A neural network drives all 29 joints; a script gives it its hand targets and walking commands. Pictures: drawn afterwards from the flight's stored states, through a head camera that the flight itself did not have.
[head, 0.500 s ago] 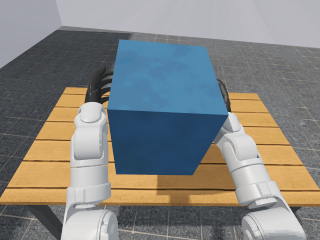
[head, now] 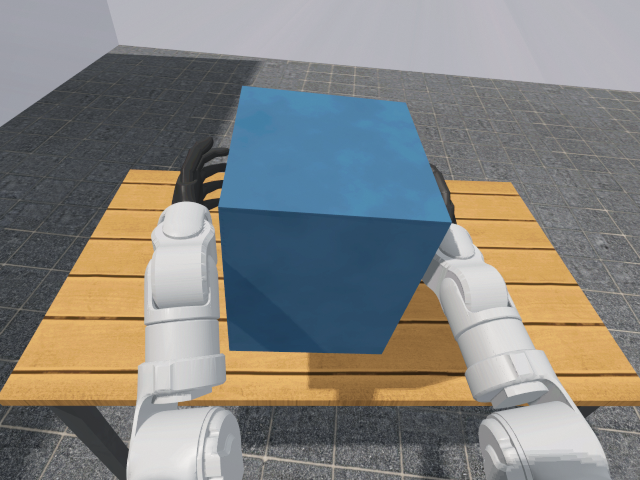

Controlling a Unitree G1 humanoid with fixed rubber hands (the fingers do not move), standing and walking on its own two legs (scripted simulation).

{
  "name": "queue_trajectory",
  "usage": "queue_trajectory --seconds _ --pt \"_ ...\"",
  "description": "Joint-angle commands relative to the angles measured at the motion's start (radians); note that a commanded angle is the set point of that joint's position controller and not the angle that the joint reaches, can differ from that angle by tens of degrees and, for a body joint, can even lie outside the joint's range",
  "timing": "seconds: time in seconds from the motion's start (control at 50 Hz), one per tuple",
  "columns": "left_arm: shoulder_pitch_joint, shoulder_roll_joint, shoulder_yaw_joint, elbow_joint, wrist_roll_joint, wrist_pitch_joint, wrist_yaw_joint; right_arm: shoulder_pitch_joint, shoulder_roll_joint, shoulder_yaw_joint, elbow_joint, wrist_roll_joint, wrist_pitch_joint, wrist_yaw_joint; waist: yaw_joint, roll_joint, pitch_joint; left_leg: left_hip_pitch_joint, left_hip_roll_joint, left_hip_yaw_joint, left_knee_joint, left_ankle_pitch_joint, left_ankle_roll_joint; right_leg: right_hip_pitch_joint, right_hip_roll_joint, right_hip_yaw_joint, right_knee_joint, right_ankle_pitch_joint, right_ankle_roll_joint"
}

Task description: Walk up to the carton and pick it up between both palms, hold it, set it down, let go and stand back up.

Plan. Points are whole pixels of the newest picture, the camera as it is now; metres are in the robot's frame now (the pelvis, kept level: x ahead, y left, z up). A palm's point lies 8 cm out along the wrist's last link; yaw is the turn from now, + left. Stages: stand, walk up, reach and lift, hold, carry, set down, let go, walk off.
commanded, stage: hold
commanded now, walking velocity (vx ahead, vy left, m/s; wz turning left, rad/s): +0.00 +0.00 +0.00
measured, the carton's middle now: (316, 228) +0.37 +0.01 +0.14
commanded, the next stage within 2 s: none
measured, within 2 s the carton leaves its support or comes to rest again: neither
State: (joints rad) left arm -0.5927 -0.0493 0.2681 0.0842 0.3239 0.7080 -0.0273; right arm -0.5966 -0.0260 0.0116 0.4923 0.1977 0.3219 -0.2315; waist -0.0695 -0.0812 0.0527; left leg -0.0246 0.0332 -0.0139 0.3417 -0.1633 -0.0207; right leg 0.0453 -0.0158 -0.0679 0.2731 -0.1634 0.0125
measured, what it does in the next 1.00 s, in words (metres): stands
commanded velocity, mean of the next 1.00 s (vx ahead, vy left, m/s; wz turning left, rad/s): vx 0.00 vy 0.00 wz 0.00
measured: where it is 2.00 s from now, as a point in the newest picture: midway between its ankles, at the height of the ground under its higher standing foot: outside the picture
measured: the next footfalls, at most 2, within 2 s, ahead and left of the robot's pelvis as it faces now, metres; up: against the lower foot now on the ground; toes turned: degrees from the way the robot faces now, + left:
none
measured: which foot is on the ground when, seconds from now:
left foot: down 0.00-1.00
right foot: down 0.00-1.00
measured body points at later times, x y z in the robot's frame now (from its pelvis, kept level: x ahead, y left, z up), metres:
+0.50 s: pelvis +0.00 -0.01 +0.00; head -0.04 +0.03 +0.45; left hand +0.37 +0.15 +0.19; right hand +0.37 -0.14 +0.16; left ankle +0.03 +0.13 -0.75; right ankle +0.00 -0.12 -0.75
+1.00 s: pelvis +0.00 +0.00 +0.00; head -0.05 +0.03 +0.44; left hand +0.37 +0.15 +0.20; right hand +0.36 -0.14 +0.17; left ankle +0.03 +0.13 -0.75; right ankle +0.00 -0.12 -0.75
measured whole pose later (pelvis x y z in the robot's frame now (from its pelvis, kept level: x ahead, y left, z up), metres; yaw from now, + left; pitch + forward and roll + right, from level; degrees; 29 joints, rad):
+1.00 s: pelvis +0.00 +0.00 +0.00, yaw +0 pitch -10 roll -1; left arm -0.57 -0.05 0.25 0.05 0.33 0.70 -0.03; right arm -0.58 -0.03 0.02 0.46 0.22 0.31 -0.24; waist -0.08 -0.07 0.05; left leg -0.02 0.04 -0.02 0.36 -0.18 -0.03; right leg 0.06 -0.01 -0.07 0.28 -0.17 0.01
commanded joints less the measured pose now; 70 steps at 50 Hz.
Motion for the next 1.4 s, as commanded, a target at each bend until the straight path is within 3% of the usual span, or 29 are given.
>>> queue_trajectory --seconds 0.0,0.04,0.1,0.2,0.34,0.36,0.42,0.46,0.54,0.56,0.62,0.64,0.66,0.7,0.74,0.8,0.82,0.86,0.94,0.98,1.06,1.08,1.14,1.18,1.26,1.3,1.34,1.36,1.38 --pt "-0.593 -0.613 -0.601 -0.146 -0.197 -0.07 -0.111 -0.95 0.572 0.4 -0.537 0.09 -0.136 0.106 -0.014 0.177 -0.559 0.222 -0.058 0.019 0.024 0.373 -0.034 -0.01 0.092 -0.015 -0.017 0.188 0.017" --pt "-0.515 -0.609 -0.598 -0.103 -0.199 -0.063 -0.108 -0.938 0.553 0.397 -0.558 0.084 -0.134 0.108 -0.013 0.135 -0.531 0.213 -0.055 0.022 0.031 0.387 -0.03 -0.007 0.094 -0.02 -0.017 0.224 0.013" --pt "-0.518 -0.549 -0.536 -0.109 -0.131 -0.053 -0.112 -0.802 0.526 0.384 -0.379 0.08 -0.098 0.106 -0.023 0.141 -0.405 0.148 -0.068 0.037 -0.01 0.271 -0.014 0.029 0.078 -0.02 -0.026 0.178 0.018" --pt "-0.514 -0.559 -0.495 -0.08 -0.143 -0.047 -0.129 -0.85 0.535 0.354 -0.426 0.069 -0.104 0.113 -0.018 0.09 -0.363 0.121 -0.07 0.048 -0.029 0.237 -0.004 0.029 0.075 -0.02 -0.035 0.168 0.021" --pt "-0.514 -0.576 -0.542 -0.098 -0.155 -0.053 -0.113 -0.9 0.553 0.411 -0.506 0.089 -0.127 0.107 0.004 0.139 -0.459 0.168 -0.073 0.035 0.004 0.314 -0.017 0.034 0.081 -0.015 -0.021 0.208 0.013" --pt "-0.51 -0.573 -0.53 -0.069 -0.138 -0.05 -0.114 -0.879 0.542 0.393 -0.435 0.086 -0.111 0.109 -0.001 0.146 -0.403 0.145 -0.069 0.032 -0.009 0.277 -0.016 0.014 0.082 -0.018 -0.026 0.164 0.016" --pt "-0.506 -0.537 -0.494 -0.063 -0.147 -0.051 -0.132 -0.858 0.541 0.385 -0.447 0.068 -0.106 0.099 -0.016 0.072 -0.406 0.146 -0.073 0.039 -0.014 0.251 0.007 0.036 0.074 -0.012 -0.03 0.221 0.028" --pt "-0.539 -0.523 -0.51 -0.11 -0.158 -0.071 -0.127 -0.869 0.567 0.403 -0.466 0.078 -0.116 0.098 0.002 0.076 -0.43 0.123 -0.079 0.049 -0.018 0.239 0.015 0.045 0.069 -0.013 -0.026 0.237 0.04" --pt "-0.54 -0.541 -0.529 -0.14 -0.171 -0.064 -0.138 -0.852 0.571 0.405 -0.498 0.068 -0.113 0.088 -0.028 0.083 -0.492 0.17 -0.078 0.042 0.003 0.293 0.002 0.066 0.066 -0.011 -0.018 0.294 0.034" --pt "-0.571 -0.539 -0.526 -0.137 -0.166 -0.065 -0.137 -0.862 0.558 0.406 -0.47 0.091 -0.112 0.094 -0.019 0.128 -0.481 0.164 -0.08 0.044 0.002 0.265 -0.003 0.055 0.069 -0.013 -0.013 0.248 0.029" --pt "-0.594 -0.537 -0.549 -0.151 -0.171 -0.076 -0.13 -0.865 0.562 0.41 -0.477 0.079 -0.112 0.095 -0.019 0.112 -0.496 0.164 -0.075 0.042 -0.009 0.25 -0.003 0.031 0.075 -0.02 -0.021 0.215 0.034" --pt "-0.533 -0.514 -0.523 -0.091 -0.161 -0.07 -0.127 -0.855 0.558 0.408 -0.456 0.067 -0.106 0.094 -0.009 0.099 -0.455 0.148 -0.076 0.037 -0.005 0.244 0.0 0.022 0.073 -0.016 -0.023 0.224 0.035" --pt "-0.529 -0.533 -0.527 -0.107 -0.164 -0.065 -0.133 -0.848 0.552 0.39 -0.452 0.08 -0.106 0.09 -0.033 0.117 -0.459 0.168 -0.072 0.04 0.003 0.277 -0.005 0.032 0.074 -0.011 -0.023 0.257 0.029" --pt "-0.48 -0.528 -0.5 -0.042 -0.14 -0.043 -0.139 -0.859 0.533 0.391 -0.446 0.068 -0.101 0.089 -0.01 0.098 -0.438 0.15 -0.075 0.041 -0.018 0.205 0.005 0.033 0.073 -0.012 -0.034 0.173 0.025" --pt "-0.474 -0.552 -0.507 -0.09 -0.141 -0.039 -0.143 -0.836 0.531 0.388 -0.435 0.09 -0.104 0.094 -0.023 0.117 -0.413 0.175 -0.067 0.036 -0.012 0.299 -0.009 0.037 0.076 -0.021 -0.023 0.227 0.027" --pt "-0.515 -0.562 -0.557 -0.188 -0.18 -0.071 -0.134 -0.858 0.582 0.459 -0.565 0.115 -0.118 0.086 -0.012 0.091 -0.494 0.201 -0.083 0.03 0.028 0.404 -0.013 0.07 0.079 -0.018 -0.003 0.367 0.04" --pt "-0.544 -0.558 -0.59 -0.178 -0.189 -0.072 -0.129 -0.845 0.561 0.429 -0.519 0.099 -0.115 0.082 -0.035 0.131 -0.474 0.179 -0.081 0.03 0.033 0.382 -0.024 0.04 0.077 -0.015 -0.003 0.342 0.031" --pt "-0.559 -0.56 -0.593 -0.194 -0.2 -0.081 -0.128 -0.836 0.584 0.432 -0.521 0.089 -0.113 0.083 -0.038 0.126 -0.504 0.203 -0.074 0.034 0.026 0.333 -0.014 0.03 0.08 -0.018 -0.009 0.28 0.036" --pt "-0.516 -0.519 -0.497 -0.057 -0.129 -0.031 -0.13 -0.855 0.505 0.356 -0.392 0.076 -0.098 0.102 -0.023 0.133 -0.335 0.14 -0.06 0.034 -0.031 0.193 -0.015 -0.02 0.079 -0.024 -0.044 0.085 0.014" --pt "-0.533 -0.519 -0.46 -0.084 -0.112 -0.036 -0.145 -0.799 0.528 0.351 -0.353 0.049 -0.09 0.107 -0.025 0.094 -0.322 0.134 -0.068 0.052 -0.04 0.198 0.001 0.016 0.073 -0.022 -0.041 0.118 0.022" --pt "-0.512 -0.574 -0.515 -0.057 -0.161 -0.044 -0.132 -0.934 0.535 0.371 -0.464 0.07 -0.127 0.107 -0.008 0.098 -0.402 0.138 -0.063 0.044 -0.019 0.256 -0.01 0.011 0.084 -0.029 -0.031 0.164 0.022" --pt "-0.529 -0.569 -0.524 -0.049 -0.157 -0.041 -0.132 -0.909 0.53 0.348 -0.437 0.062 -0.123 0.103 -0.03 0.136 -0.419 0.157 -0.064 0.04 -0.013 0.256 -0.018 -0.005 0.082 -0.025 -0.034 0.155 0.018" --pt "-0.588 -0.539 -0.472 -0.06 -0.134 -0.056 -0.13 -0.903 0.538 0.336 -0.393 0.051 -0.122 0.117 -0.005 0.123 -0.413 0.139 -0.065 0.049 -0.038 0.156 0.002 -0.005 0.071 -0.024 -0.042 0.086 0.015" --pt "-0.571 -0.561 -0.481 -0.018 -0.135 -0.059 -0.128 -0.904 0.537 0.331 -0.387 0.03 -0.128 0.123 -0.011 0.115 -0.399 0.139 -0.057 0.044 -0.053 0.14 -0.004 -0.011 0.075 -0.03 -0.045 0.057 0.015" --pt "-0.524 -0.587 -0.565 -0.092 -0.179 -0.074 -0.109 -0.905 0.548 0.387 -0.473 0.071 -0.145 0.119 -0.016 0.136 -0.512 0.203 -0.06 0.028 0.013 0.345 -0.022 0.003 0.088 -0.025 -0.02 0.224 0.02" --pt "-0.492 -0.578 -0.553 -0.088 -0.191 -0.076 -0.117 -0.877 0.551 0.386 -0.502 0.067 -0.139 0.103 -0.02 0.094 -0.521 0.19 -0.073 0.034 0.015 0.325 -0.012 0.033 0.08 -0.021 -0.018 0.269 0.03" --pt "-0.498 -0.531 -0.498 -0.069 -0.147 -0.069 -0.117 -0.872 0.545 0.39 -0.456 0.066 -0.127 0.102 0.005 0.088 -0.444 0.147 -0.078 0.041 -0.002 0.27 0.003 0.035 0.068 -0.013 -0.021 0.251 0.036" --pt "-0.482 -0.534 -0.505 -0.081 -0.134 -0.053 -0.125 -0.815 0.52 0.386 -0.415 0.078 -0.114 0.096 -0.023 0.11 -0.445 0.176 -0.085 0.045 0.001 0.298 -0.001 0.057 0.071 -0.016 -0.024 0.271 0.035" --pt "-0.495 -0.506 -0.484 -0.13 -0.134 -0.059 -0.13 -0.8 0.539 0.407 -0.435 0.073 -0.111 0.095 -0.01 0.08 -0.448 0.171 -0.08 0.048 -0.007 0.284 0.007 0.081 0.071 -0.014 -0.026 0.266 0.038"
